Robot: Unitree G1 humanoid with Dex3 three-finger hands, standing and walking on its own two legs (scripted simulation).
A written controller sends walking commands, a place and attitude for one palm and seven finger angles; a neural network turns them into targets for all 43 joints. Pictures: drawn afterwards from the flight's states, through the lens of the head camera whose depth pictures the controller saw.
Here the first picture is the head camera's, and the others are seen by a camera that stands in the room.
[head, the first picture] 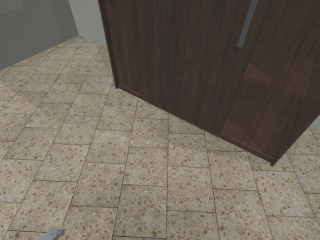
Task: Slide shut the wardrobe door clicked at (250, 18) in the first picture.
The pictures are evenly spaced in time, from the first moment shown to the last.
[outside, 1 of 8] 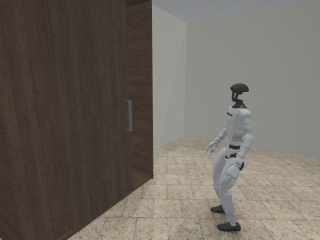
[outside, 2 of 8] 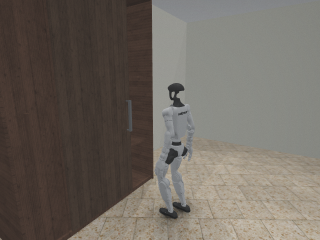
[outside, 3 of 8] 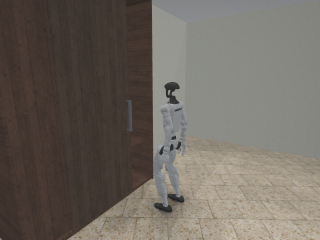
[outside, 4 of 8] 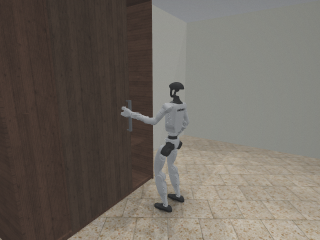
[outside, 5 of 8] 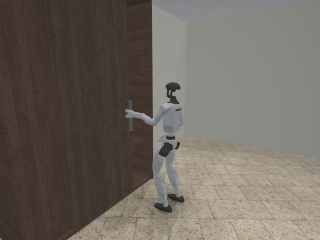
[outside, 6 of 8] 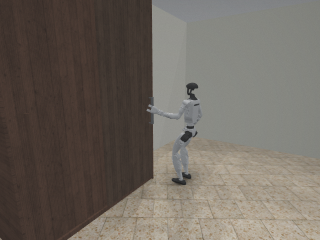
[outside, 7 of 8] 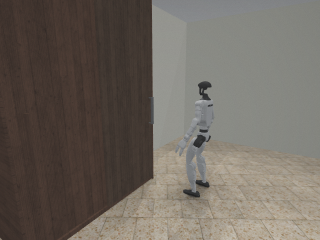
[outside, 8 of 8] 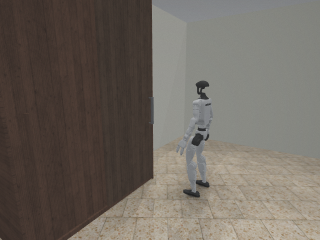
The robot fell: no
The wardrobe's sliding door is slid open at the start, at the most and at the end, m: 0.40 0.40 0.01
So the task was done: yes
